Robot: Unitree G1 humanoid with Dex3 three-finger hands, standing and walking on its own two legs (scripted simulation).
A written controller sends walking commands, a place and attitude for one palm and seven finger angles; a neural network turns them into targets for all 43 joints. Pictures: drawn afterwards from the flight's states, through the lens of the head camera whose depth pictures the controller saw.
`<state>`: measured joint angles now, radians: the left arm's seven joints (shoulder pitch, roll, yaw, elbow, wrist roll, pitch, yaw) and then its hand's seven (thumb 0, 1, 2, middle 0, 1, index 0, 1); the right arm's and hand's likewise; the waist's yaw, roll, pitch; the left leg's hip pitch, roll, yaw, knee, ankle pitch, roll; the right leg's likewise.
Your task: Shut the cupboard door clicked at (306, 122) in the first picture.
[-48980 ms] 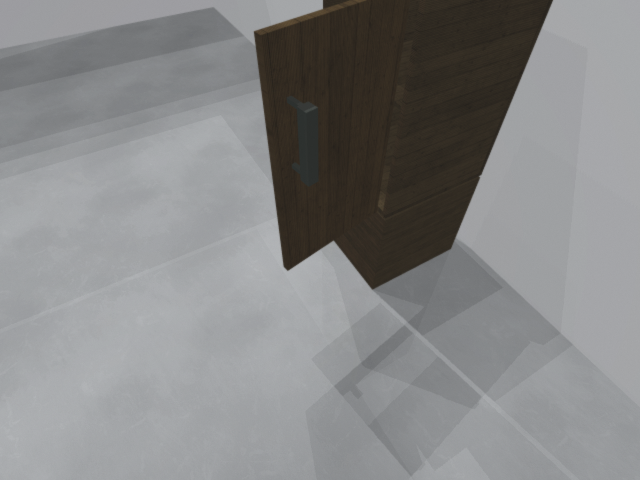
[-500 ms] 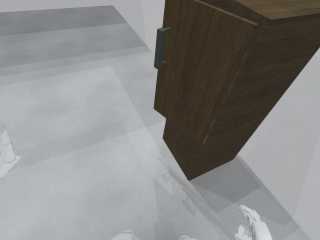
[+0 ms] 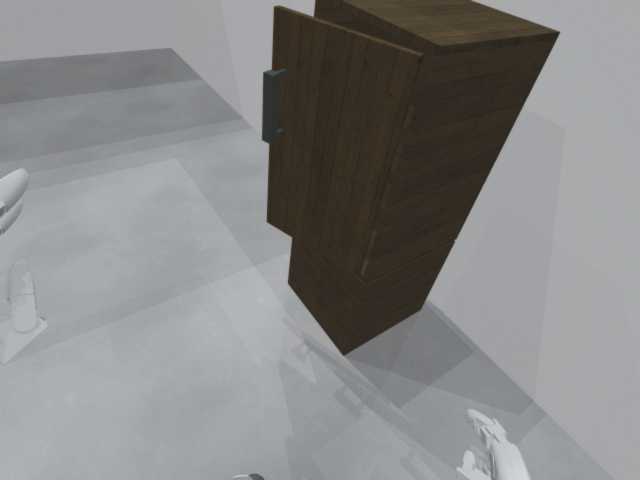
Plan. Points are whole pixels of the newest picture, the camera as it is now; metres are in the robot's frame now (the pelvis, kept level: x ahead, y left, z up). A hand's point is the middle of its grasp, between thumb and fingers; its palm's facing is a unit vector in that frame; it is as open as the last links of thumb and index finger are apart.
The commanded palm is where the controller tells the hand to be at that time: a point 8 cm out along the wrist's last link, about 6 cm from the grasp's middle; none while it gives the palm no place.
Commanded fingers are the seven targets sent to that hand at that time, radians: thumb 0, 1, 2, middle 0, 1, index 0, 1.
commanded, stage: stop stepping back and stand still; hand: left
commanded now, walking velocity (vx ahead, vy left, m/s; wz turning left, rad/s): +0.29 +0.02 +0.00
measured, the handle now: (276, 105) +0.88 +0.11 +0.07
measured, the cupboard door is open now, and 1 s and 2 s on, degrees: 20 20 20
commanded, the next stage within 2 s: let the arm hang, fingers relaxed in 1.14 s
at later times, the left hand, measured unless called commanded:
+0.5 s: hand out of the picture +0.10 +0.37 +0.21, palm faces +0.63 -0.69 -0.36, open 7.4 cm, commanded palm +0.05 +0.38 +0.20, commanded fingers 0.00 0.90 0.90 -0.20 -0.30 -0.20 -0.30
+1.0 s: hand out of the picture +0.15 +0.37 +0.17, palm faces +0.49 -0.76 -0.42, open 7.4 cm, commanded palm +0.09 +0.39 +0.20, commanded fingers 0.00 0.90 0.90 -0.20 -0.30 -0.20 -0.30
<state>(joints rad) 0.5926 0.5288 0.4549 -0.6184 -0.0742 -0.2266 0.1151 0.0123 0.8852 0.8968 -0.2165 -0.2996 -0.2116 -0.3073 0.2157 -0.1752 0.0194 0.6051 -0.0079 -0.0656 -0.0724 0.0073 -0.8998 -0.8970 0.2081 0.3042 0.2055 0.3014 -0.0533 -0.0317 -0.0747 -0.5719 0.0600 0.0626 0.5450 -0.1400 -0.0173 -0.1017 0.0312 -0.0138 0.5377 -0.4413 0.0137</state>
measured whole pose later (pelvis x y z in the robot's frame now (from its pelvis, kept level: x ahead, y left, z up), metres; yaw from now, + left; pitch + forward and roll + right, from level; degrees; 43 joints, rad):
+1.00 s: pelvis -0.05 +0.09 +0.01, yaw +1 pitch +0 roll +0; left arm 0.54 0.40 0.41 -0.43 -0.04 -0.15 0.19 0.01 0.89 0.90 -0.21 -0.30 -0.21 -0.31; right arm 0.26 -0.23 -0.01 0.65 0.01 -0.04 -0.08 0.01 -0.90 -0.90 0.20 0.30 0.20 0.30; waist -0.02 -0.02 -0.04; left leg -0.26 0.01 0.05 0.56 -0.30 0.02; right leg -0.19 0.03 -0.05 0.54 -0.35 -0.03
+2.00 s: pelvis -0.09 +0.11 +0.03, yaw +1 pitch -3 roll +0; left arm 0.28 0.24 0.01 1.16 0.01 0.01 0.02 0.00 0.91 0.90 -0.20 -0.30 -0.20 -0.30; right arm 0.27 -0.22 -0.01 1.13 -0.01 0.01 -0.02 0.00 -0.91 -0.90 0.20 0.30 0.20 0.30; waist -0.01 0.02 0.03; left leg -0.20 -0.02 0.06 0.38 -0.15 0.05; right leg -0.13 0.00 -0.04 0.38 -0.21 -0.01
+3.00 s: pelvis -0.05 +0.10 +0.03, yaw +2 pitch -1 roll +0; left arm 0.14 0.30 0.01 1.14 0.01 -0.01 0.01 0.00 0.91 0.90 -0.20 -0.30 -0.20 -0.30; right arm 0.12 -0.31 0.00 1.12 -0.01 -0.01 -0.01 0.00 -0.90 -0.90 0.20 0.30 0.20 0.30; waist -0.01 0.01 0.04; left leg -0.12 -0.03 0.04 0.30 -0.17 0.03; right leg -0.04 0.00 -0.05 0.29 -0.23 -0.02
